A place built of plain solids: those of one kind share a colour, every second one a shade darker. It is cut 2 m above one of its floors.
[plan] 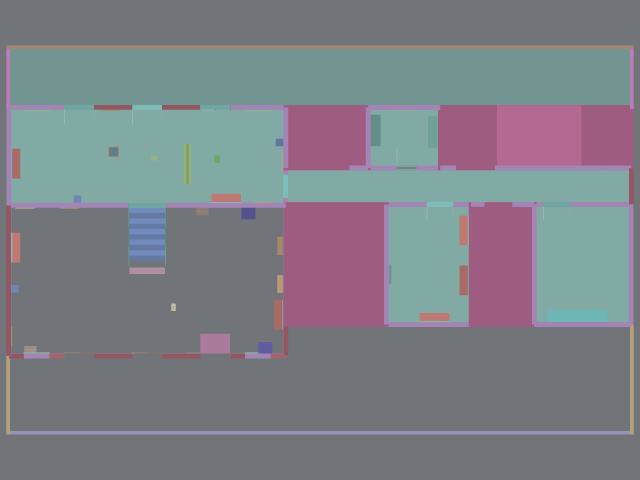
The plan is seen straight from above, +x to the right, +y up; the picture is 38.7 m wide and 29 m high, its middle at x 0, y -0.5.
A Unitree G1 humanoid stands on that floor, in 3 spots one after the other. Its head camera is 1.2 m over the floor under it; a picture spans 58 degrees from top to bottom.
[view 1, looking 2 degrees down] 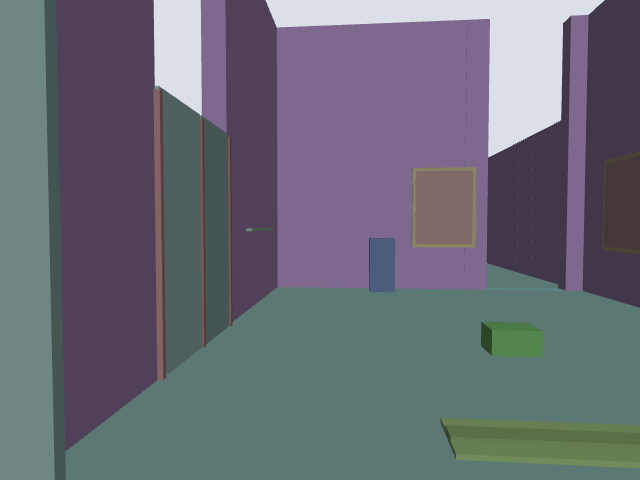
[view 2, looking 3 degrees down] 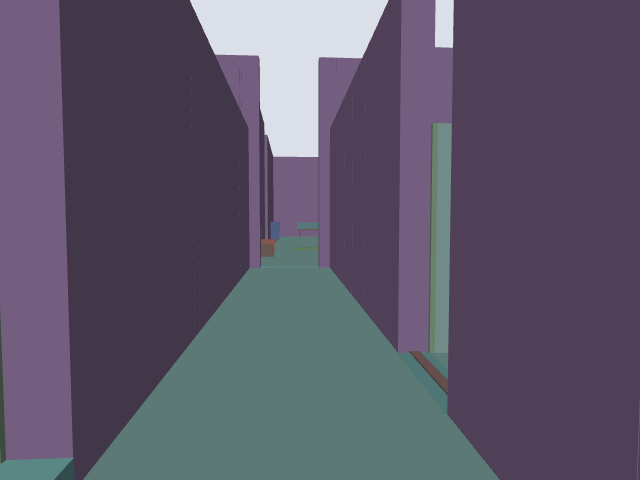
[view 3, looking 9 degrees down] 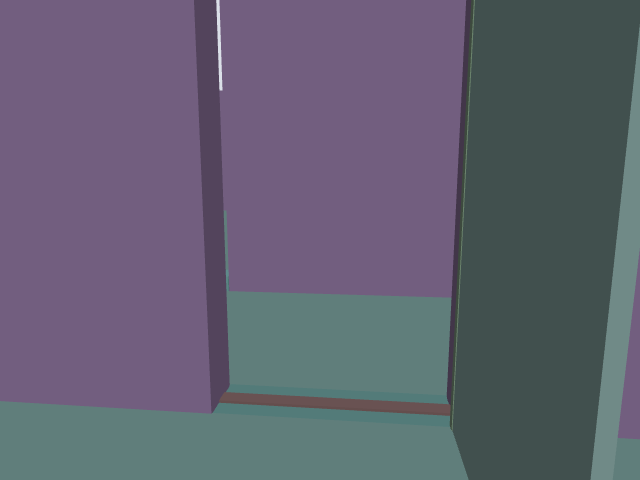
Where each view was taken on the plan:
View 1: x -10.44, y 5.82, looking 5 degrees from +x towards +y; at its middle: wall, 8.26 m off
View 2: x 8.37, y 2.75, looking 176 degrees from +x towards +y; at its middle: wall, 10.33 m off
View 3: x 5.09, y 5.94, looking -84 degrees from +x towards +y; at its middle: wall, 4.21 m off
